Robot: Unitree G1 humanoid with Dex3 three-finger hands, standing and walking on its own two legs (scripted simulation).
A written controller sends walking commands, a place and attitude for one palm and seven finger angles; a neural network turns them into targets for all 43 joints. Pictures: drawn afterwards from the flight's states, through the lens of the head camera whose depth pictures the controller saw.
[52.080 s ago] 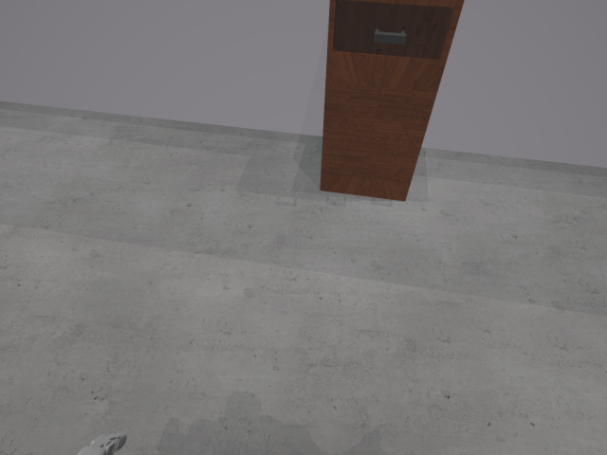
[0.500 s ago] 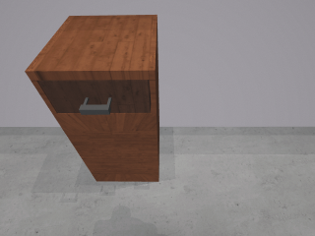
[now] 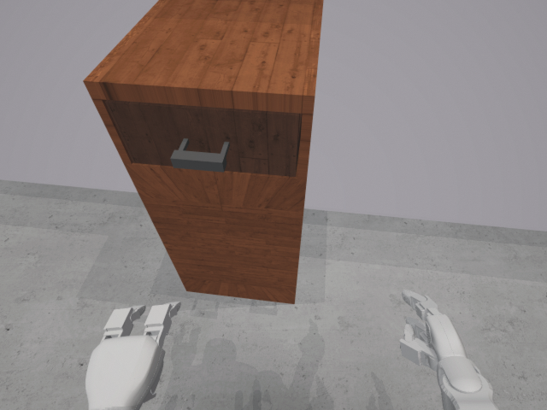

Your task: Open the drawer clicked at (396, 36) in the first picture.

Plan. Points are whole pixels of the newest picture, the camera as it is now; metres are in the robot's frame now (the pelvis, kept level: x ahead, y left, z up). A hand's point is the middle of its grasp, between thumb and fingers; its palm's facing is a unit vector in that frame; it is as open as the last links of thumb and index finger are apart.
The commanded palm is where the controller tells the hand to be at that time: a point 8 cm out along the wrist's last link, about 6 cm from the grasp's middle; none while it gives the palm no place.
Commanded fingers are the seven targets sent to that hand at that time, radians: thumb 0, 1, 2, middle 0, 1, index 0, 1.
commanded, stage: raise the hand with hooked fingers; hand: left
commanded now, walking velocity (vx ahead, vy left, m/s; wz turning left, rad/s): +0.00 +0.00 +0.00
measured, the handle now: (202, 153) +0.54 +0.25 +0.03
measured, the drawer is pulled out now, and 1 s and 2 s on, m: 0.00 0.00 0.00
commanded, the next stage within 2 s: move the hooked fingers above the handle in 1.36 s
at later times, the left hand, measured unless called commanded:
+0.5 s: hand (133, 271) +0.25 +0.24 +0.07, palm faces +0.09 -0.09 -0.99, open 12.2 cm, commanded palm +0.23 +0.24 +0.13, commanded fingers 0.00 -0.34 0.37 -0.29 -1.10 -0.29 -1.10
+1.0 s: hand (119, 201) +0.31 +0.26 +0.15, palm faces +0.06 -0.05 -1.00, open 13.8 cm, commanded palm +0.28 +0.26 +0.20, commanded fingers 0.00 -0.50 0.30 -0.30 -1.20 -0.30 -1.20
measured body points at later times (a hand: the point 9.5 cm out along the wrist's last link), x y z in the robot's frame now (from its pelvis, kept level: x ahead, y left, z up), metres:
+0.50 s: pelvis +0.01 +0.02 +0.02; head +0.03 -0.02 +0.47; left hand +0.24 +0.24 +0.13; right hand +0.19 -0.21 -0.10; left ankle -0.02 +0.14 -0.70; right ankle +0.02 -0.09 -0.70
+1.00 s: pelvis +0.01 +0.01 +0.04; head +0.02 -0.03 +0.49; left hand +0.30 +0.26 +0.20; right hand +0.23 -0.19 -0.07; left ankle -0.02 +0.14 -0.70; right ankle +0.02 -0.09 -0.70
